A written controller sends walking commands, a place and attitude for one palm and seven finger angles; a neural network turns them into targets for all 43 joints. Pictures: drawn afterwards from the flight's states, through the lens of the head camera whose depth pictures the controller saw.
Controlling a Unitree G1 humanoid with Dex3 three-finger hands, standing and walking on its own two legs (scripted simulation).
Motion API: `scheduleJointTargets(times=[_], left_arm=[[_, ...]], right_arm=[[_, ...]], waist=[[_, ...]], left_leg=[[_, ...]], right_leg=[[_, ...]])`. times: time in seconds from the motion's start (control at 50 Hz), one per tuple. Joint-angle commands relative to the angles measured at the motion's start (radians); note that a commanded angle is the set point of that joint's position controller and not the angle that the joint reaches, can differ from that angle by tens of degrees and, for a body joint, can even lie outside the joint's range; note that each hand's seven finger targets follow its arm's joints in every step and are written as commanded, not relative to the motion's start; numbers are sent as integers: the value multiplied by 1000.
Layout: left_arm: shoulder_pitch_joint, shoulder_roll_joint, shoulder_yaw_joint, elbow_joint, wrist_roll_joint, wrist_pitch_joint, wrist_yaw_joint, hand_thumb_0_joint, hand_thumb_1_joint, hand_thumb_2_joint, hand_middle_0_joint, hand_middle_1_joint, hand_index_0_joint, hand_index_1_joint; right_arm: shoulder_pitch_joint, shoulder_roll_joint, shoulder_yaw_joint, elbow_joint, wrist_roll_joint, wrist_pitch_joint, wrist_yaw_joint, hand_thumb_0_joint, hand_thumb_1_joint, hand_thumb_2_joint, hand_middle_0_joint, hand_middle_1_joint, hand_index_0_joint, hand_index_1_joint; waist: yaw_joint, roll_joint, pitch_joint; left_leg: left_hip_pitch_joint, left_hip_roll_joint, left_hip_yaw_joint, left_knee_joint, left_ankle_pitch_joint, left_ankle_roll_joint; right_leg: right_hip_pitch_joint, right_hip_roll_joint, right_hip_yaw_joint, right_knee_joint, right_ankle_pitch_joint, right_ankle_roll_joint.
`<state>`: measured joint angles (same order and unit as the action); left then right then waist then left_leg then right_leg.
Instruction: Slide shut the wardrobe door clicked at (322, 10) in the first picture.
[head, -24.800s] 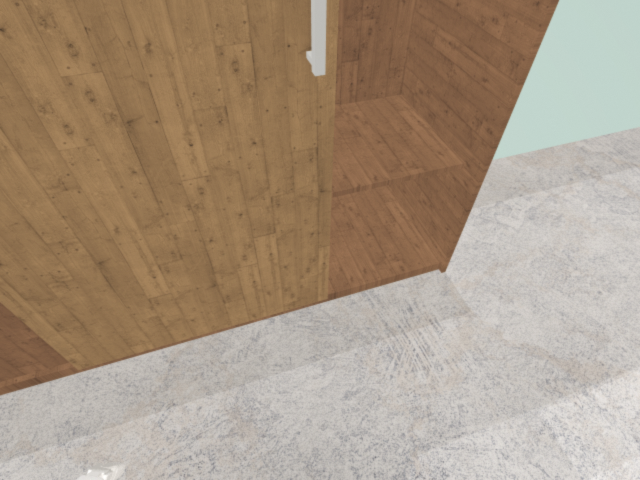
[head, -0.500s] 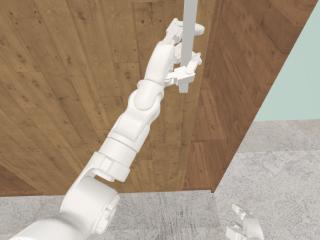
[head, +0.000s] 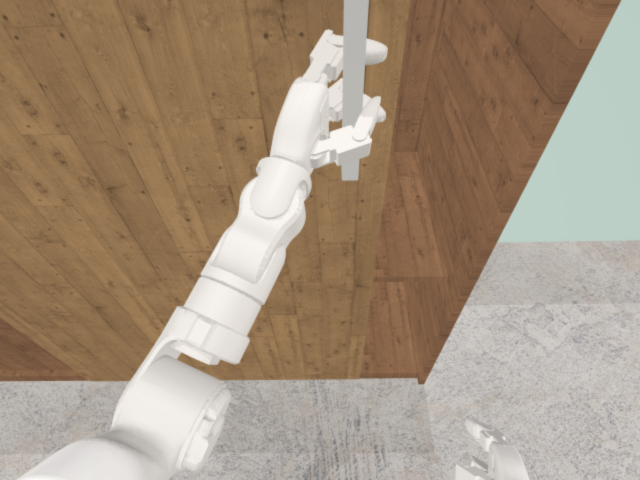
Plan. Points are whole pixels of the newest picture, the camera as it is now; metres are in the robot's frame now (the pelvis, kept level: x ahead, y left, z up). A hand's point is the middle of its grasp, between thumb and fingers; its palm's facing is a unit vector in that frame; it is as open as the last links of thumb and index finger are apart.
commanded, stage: stop walking and hold the door there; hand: left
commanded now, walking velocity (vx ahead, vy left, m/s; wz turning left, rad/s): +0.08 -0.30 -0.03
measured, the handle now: (351, 78) +0.45 -0.04 +0.27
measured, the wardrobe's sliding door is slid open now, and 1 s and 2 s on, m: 0.18 0.18 0.18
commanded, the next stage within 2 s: none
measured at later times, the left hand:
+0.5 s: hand (362, 135) +0.39 -0.05 +0.24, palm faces -0.32 -0.93 -0.15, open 7.0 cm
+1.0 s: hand (364, 135) +0.39 -0.05 +0.24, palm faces -0.27 -0.95 -0.16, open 7.0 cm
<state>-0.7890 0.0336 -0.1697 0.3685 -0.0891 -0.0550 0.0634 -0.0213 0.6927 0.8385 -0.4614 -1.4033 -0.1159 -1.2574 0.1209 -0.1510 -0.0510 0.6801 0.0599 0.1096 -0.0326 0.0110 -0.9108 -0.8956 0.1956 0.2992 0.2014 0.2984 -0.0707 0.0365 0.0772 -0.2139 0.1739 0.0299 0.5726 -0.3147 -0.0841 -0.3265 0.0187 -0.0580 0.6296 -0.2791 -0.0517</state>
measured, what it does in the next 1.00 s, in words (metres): steps on the spot: left foot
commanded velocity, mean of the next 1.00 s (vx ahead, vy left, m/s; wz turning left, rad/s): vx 0.07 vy -0.30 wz -0.03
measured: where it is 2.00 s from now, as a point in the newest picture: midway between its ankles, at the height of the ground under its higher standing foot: outside the picture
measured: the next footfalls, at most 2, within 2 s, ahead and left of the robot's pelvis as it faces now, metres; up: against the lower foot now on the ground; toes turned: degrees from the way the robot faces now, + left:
left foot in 0.60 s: +0.02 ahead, +0.15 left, +0.00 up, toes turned +5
left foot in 1.38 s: +0.03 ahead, +0.03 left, +0.00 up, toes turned +1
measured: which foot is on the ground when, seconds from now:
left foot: down 0.00-0.52, up 0.54-0.58, down 0.60-1.00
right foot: down 0.00-1.00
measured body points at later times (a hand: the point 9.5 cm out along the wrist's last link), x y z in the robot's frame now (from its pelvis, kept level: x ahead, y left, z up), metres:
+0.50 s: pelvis +0.00 -0.01 +0.00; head +0.03 -0.03 +0.45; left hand +0.40 +0.00 +0.25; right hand +0.16 -0.24 -0.12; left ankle -0.02 +0.20 -0.72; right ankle +0.04 -0.09 -0.72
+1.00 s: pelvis -0.01 -0.04 +0.00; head +0.02 -0.05 +0.44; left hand +0.40 +0.00 +0.25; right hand +0.15 -0.27 -0.12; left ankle -0.01 +0.15 -0.72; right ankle +0.03 -0.11 -0.72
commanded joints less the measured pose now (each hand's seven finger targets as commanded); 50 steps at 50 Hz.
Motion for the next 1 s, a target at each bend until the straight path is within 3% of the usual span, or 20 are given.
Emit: scheduleJointTargets(times=[0.0, 0.1, 0.22, 0.32, 0.4, 0.44, 0.48, 0.54, 0.58, 0.62, 0.66, 0.68, 0.72, 0.76, 0.78, 0.82, 0.86, 0.9, 0.94, 0.98], left_arm=[[-423, 10, -16, -280, 13, -105, -30, 0, 900, 900, -450, -1400, -450, -1400], [-412, 37, 5, -273, 14, -106, -30, 0, 900, 900, -450, -1400, -450, -1400], [-422, 44, 8, -297, 15, -109, -35, 0, 900, 900, -450, -1400, -450, -1400], [-424, 78, 39, -287, 9, -112, -31, 0, 900, 900, -450, -1400, -450, -1400], [-436, 41, 1, -302, 4, -115, -36, 0, 900, 900, -450, -1400, -450, -1400], [-445, 49, 3, -317, 14, -115, -45, 0, 900, 900, -450, -1400, -450, -1400], [-425, 84, 33, -311, 12, -109, -41, 0, 900, 900, -450, -1400, -450, -1400], [-445, 61, 30, -280, 12, -109, -35, 0, 900, 900, -450, -1400, -450, -1400], [-466, 56, 11, -307, 3, -113, -29, 0, 900, 900, -450, -1400, -450, -1400], [-450, 38, -6, -309, 11, -120, -44, 0, 900, 900, -450, -1400, -450, -1400], [-462, 54, 1, -328, 25, -125, -58, 0, 900, 900, -450, -1400, -450, -1400], [-461, 69, 7, -343, 23, -114, -57, 0, 900, 900, -450, -1400, -450, -1400], [-455, 97, 48, -301, 19, -108, -51, 0, 900, 900, -450, -1400, -450, -1400], [-449, 88, 48, -287, 17, -111, -43, 0, 900, 900, -450, -1400, -450, -1400], [-477, 62, 16, -329, 12, -115, -41, 0, 900, 900, -450, -1400, -450, -1400], [-462, 95, 34, -301, 14, -115, -30, 0, 900, 900, -450, -1400, -450, -1400], [-458, 48, -3, -271, 7, -116, -45, 0, 900, 900, -450, -1400, -450, -1400], [-435, 38, -20, -273, 15, -116, -67, 0, 900, 900, -450, -1400, -450, -1400], [-454, 73, 21, -315, 26, -123, -68, 0, 900, 900, -450, -1400, -450, -1400], [-437, 90, 39, -353, 28, -105, -66, 0, 900, 900, -450, -1400, -450, -1400]], right_arm=[[-107, -86, -24, -144, -1, -47, -2, 0, -900, -900, 200, 300, 200, 300], [-112, -87, -27, -139, -2, -46, -1, 0, -900, -900, 200, 300, 200, 300], [-111, -91, -34, -145, -2, -46, 4, 0, -900, -900, 200, 300, 200, 300], [-129, -79, -29, -140, -6, -49, 2, 0, -900, -900, 200, 300, 200, 300], [-126, -97, -29, -145, -4, -53, 4, 0, -900, -900, 200, 300, 200, 300], [-111, -93, -31, -149, 1, -53, 11, 0, -900, -900, 200, 300, 200, 300], [-124, -100, -41, -144, 7, -56, 9, 0, -900, -900, 200, 300, 200, 300], [-129, -74, -21, -144, -5, -55, 3, 0, -900, -900, 200, 300, 200, 300], [-115, -98, -18, -135, 2, -56, -1, 0, -900, -900, 200, 300, 200, 300], [-123, -114, -27, -146, -16, -56, 5, 0, -900, -900, 200, 300, 200, 300], [-111, -100, -25, -150, -7, -48, 19, 0, -900, -900, 200, 300, 200, 300], [-113, -99, -25, -152, 9, -52, 20, 0, -900, -900, 200, 300, 200, 300], [-131, -99, -40, -153, 4, -66, 14, 0, -900, -900, 200, 300, 200, 300], [-122, -88, -28, -130, -18, -71, 6, 0, -900, -900, 200, 300, 200, 300], [-129, -85, -14, -125, -18, -76, 2, 0, -900, -900, 200, 300, 200, 300], [-100, -96, -20, -117, -17, -72, -3, 0, -900, -900, 200, 300, 200, 300], [-108, -131, -32, -137, -9, -61, 12, 0, -900, -900, 200, 300, 200, 300], [-131, -118, -17, -148, -28, -44, 19, 0, -900, -900, 200, 300, 200, 300], [-136, -119, -12, -146, -29, -34, 26, 0, -900, -900, 200, 300, 200, 300], [-123, -115, -9, -161, -2, -34, 28, 0, -900, -900, 200, 300, 200, 300]], waist=[[17, -121, -417], [22, -153, -408], [17, -129, -438], [25, -185, -407], [16, -37, -415], [11, -75, -436], [24, -206, -437], [27, -241, -393], [19, -124, -413], [21, 90, -396], [28, 29, -418], [27, -75, -443], [36, -313, -442], [44, -272, -388], [28, -179, -385], [25, -164, -457], [30, 2, -441], [39, 185, -315], [52, 135, -324], [53, -30, -421]], left_leg=[[133, 24, 17, 13, 384, 85], [110, 4, 26, 20, 285, 78], [141, 37, 33, 33, 443, 78], [61, -10, 36, 21, 130, 66], [188, 91, -4, -28, 465, 91], [148, 72, 32, 41, 528, 82], [51, -15, 49, 108, 241, 58], [27, -45, 31, 57, -29, 65], [163, 10, -4, -74, 200, 80], [204, 176, -101, -81, 600, 146], [170, 143, -17, 35, 705, 153], [140, 72, 35, 112, 619, 118], [-62, -75, 27, 236, -16, 56], [-81, -84, -4, 237, -147, 63], [-23, -82, 8, 133, -95, 64], [108, -41, 29, -68, 157, 68], [221, 156, -157, -114, 441, 153], [167, 297, -238, -158, 685, 250], [173, 265, -151, -54, 802, 225], [146, 127, 1, 164, 695, 128]], right_leg=[[173, -106, 66, -117, 341, 5], [169, -121, 92, -136, 320, -6], [212, -109, 65, -113, 431, 11], [195, -145, 120, -136, 362, -10], [117, -85, 57, -70, 344, 32], [225, -89, 44, -130, 426, 31], [287, -139, 116, -147, 536, -25], [167, -155, 157, -183, 279, -35], [98, -114, 102, -93, 254, -13], [78, -38, 20, 15, 260, 49], [225, -41, 20, -131, 274, 35], [296, -68, 43, -191, 426, 12], [376, -180, 196, -192, 649, -77], [250, -199, 206, -209, 482, -99], [210, -183, 184, -193, 464, -97], [216, -146, 132, -80, 452, -44], [58, -51, 82, 28, 225, 32], [-14, -33, 78, 194, -74, 51], [54, -53, 85, 66, -72, 26], [280, -33, 18, -199, 259, 15]])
